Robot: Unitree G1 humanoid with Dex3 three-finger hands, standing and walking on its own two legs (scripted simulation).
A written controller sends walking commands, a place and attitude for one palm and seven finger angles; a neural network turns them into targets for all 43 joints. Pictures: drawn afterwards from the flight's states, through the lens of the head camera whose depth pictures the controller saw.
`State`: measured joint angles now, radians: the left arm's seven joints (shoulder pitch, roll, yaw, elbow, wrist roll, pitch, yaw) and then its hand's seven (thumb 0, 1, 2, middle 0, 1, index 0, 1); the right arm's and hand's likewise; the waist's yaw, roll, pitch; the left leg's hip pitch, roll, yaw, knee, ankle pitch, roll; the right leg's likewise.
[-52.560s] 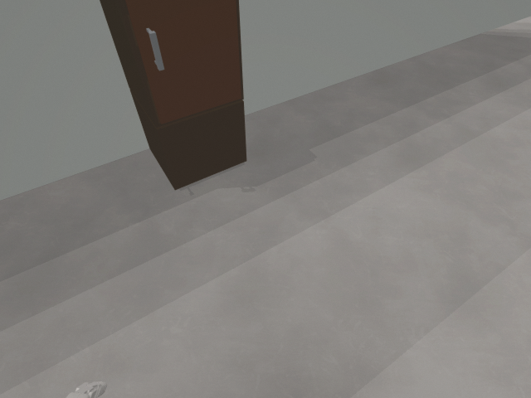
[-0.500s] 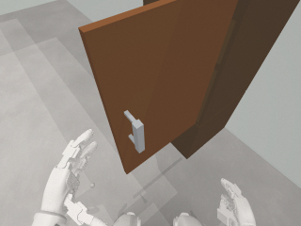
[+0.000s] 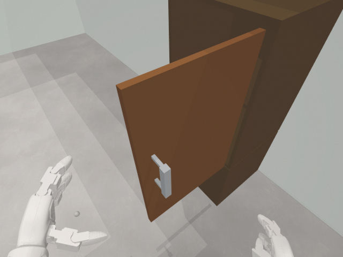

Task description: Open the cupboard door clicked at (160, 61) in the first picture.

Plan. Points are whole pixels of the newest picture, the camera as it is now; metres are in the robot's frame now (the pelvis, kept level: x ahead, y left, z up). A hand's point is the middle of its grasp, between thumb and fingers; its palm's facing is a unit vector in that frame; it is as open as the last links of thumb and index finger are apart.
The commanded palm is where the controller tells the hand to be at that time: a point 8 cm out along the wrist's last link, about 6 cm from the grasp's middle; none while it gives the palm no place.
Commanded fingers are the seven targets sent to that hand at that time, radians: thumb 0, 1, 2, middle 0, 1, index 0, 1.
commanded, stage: draw the hand back to the body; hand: left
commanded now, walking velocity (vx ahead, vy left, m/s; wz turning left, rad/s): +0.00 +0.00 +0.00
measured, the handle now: (161, 176) +0.32 +0.06 +0.00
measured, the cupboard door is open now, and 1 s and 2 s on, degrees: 89 89 89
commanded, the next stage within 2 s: step back with the hand held close in 0.88 s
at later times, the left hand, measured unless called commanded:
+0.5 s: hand (22, 175) +0.20 +0.26 +0.19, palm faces +0.44 -0.80 -0.40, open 9.1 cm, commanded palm +0.15 +0.30 +0.21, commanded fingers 0.00 0.90 0.90 -0.20 -0.30 -0.20 -0.30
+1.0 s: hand (26, 175) +0.20 +0.25 +0.19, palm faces +0.44 -0.81 -0.39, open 7.4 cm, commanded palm +0.15 +0.29 +0.21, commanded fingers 0.00 0.90 0.90 -0.20 -0.30 -0.20 -0.30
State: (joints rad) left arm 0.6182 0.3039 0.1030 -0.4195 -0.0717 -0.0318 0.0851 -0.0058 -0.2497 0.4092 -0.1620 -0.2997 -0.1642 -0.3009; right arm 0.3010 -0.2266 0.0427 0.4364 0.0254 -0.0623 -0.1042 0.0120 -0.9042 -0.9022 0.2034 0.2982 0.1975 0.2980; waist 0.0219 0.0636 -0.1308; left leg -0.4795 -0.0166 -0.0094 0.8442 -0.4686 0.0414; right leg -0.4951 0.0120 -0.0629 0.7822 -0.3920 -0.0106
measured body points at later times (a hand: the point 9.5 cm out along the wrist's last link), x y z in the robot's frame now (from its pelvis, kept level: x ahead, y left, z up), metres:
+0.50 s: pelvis +0.01 +0.00 +0.03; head -0.01 -0.02 +0.48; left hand +0.17 +0.30 +0.21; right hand +0.20 -0.21 -0.04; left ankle -0.02 +0.09 -0.70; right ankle +0.00 -0.12 -0.70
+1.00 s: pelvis +0.01 -0.01 +0.04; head -0.01 -0.03 +0.49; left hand +0.17 +0.29 +0.21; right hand +0.18 -0.23 -0.05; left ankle -0.02 +0.09 -0.70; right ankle +0.00 -0.12 -0.70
